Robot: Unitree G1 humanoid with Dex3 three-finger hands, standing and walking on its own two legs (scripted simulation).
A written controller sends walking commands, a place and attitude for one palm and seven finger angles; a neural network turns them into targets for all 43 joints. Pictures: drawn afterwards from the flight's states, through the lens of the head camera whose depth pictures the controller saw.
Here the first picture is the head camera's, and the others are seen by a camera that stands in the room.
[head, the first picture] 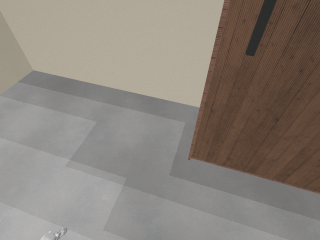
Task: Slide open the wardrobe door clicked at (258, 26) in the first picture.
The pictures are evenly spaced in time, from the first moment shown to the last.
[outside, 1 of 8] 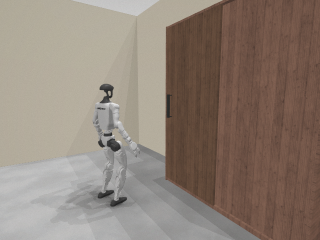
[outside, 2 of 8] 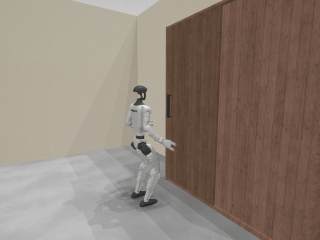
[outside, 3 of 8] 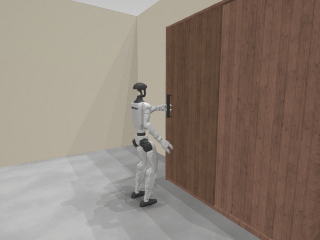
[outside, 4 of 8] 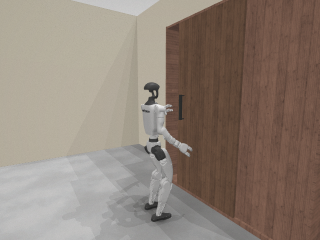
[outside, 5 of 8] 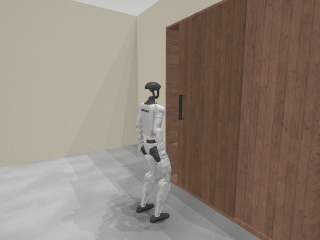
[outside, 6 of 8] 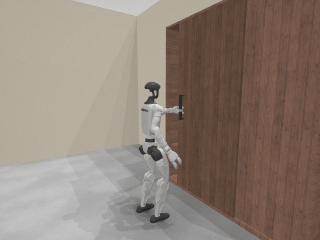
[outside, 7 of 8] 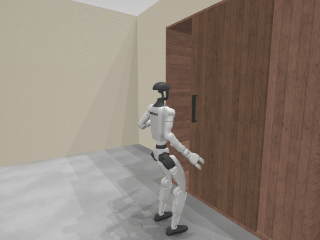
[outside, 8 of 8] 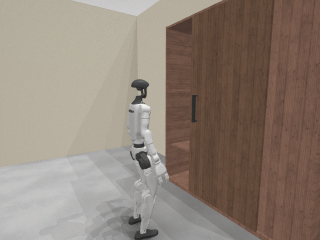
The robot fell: no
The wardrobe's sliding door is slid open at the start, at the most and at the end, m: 0.00 0.45 0.45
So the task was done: yes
